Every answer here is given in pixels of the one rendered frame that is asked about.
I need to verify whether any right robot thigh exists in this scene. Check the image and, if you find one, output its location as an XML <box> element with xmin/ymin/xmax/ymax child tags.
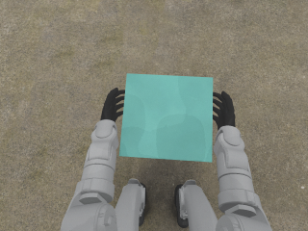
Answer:
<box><xmin>178</xmin><ymin>185</ymin><xmax>218</xmax><ymax>231</ymax></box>

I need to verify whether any robot right hand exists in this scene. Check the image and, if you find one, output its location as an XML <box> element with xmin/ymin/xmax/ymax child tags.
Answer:
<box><xmin>213</xmin><ymin>91</ymin><xmax>236</xmax><ymax>130</ymax></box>

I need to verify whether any robot left foot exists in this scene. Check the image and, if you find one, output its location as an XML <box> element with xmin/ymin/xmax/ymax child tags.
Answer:
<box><xmin>139</xmin><ymin>183</ymin><xmax>147</xmax><ymax>226</ymax></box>

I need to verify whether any robot left hand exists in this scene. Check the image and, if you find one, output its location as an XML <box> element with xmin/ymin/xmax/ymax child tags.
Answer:
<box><xmin>100</xmin><ymin>88</ymin><xmax>125</xmax><ymax>122</ymax></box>

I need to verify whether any left robot forearm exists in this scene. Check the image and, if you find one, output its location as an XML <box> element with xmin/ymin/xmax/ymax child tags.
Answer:
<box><xmin>60</xmin><ymin>119</ymin><xmax>119</xmax><ymax>231</ymax></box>

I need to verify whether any right robot forearm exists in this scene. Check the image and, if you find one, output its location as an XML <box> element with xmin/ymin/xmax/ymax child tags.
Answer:
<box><xmin>213</xmin><ymin>125</ymin><xmax>272</xmax><ymax>230</ymax></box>

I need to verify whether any left robot upper arm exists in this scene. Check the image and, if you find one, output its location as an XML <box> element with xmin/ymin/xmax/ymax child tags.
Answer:
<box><xmin>61</xmin><ymin>202</ymin><xmax>118</xmax><ymax>231</ymax></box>

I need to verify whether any right robot upper arm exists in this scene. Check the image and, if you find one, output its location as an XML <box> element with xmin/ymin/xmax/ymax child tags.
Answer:
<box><xmin>215</xmin><ymin>213</ymin><xmax>272</xmax><ymax>231</ymax></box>

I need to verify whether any carton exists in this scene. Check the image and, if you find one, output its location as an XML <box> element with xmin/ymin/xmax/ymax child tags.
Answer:
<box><xmin>119</xmin><ymin>73</ymin><xmax>214</xmax><ymax>163</ymax></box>

